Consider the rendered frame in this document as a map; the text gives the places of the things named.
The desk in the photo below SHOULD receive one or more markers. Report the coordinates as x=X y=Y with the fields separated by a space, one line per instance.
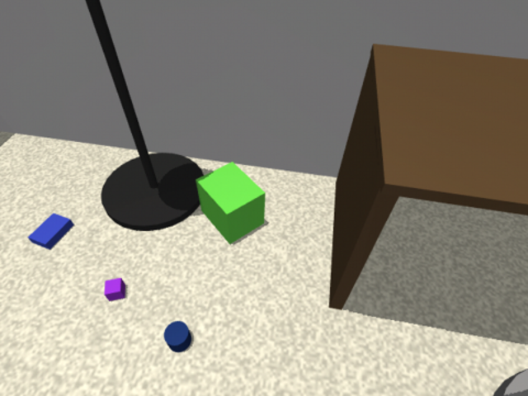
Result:
x=433 y=125

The coat stand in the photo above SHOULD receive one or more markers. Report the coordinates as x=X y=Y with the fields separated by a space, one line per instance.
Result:
x=153 y=191

